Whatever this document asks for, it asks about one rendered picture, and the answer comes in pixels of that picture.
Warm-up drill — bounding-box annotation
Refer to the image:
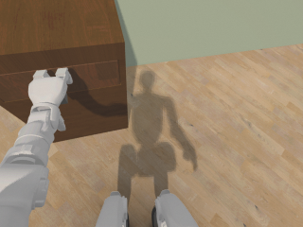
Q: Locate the handle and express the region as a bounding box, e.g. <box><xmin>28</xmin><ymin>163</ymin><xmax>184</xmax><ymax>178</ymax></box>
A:
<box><xmin>61</xmin><ymin>94</ymin><xmax>68</xmax><ymax>105</ymax></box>

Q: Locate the right robot thigh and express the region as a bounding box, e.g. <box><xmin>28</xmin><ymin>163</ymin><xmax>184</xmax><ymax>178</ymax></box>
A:
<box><xmin>154</xmin><ymin>193</ymin><xmax>199</xmax><ymax>227</ymax></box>

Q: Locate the robot thigh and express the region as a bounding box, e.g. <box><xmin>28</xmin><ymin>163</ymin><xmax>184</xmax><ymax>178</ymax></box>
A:
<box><xmin>154</xmin><ymin>193</ymin><xmax>199</xmax><ymax>227</ymax></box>
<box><xmin>95</xmin><ymin>195</ymin><xmax>128</xmax><ymax>227</ymax></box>

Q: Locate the robot left upper arm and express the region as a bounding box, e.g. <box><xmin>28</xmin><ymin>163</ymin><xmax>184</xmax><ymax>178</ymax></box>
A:
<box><xmin>0</xmin><ymin>163</ymin><xmax>49</xmax><ymax>227</ymax></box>

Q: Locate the drawer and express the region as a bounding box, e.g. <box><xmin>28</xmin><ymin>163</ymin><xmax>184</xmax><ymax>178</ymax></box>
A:
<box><xmin>0</xmin><ymin>60</ymin><xmax>120</xmax><ymax>102</ymax></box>

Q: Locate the robot left hand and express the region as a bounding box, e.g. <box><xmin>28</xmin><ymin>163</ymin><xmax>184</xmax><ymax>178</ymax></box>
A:
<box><xmin>28</xmin><ymin>67</ymin><xmax>73</xmax><ymax>131</ymax></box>

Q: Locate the left robot forearm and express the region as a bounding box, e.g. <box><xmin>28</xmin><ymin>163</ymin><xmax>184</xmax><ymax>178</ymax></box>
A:
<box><xmin>0</xmin><ymin>102</ymin><xmax>60</xmax><ymax>167</ymax></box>

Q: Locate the left robot thigh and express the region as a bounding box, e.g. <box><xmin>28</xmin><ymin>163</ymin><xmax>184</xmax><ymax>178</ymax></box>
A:
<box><xmin>95</xmin><ymin>195</ymin><xmax>128</xmax><ymax>227</ymax></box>

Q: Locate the cabinet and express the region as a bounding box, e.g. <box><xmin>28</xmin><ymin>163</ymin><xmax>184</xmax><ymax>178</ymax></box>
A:
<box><xmin>0</xmin><ymin>0</ymin><xmax>129</xmax><ymax>143</ymax></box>

